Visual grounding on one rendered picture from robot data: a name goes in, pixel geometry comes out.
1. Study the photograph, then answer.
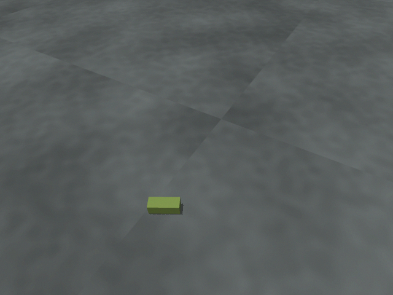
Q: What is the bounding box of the carton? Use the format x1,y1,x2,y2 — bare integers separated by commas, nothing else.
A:
147,197,181,214

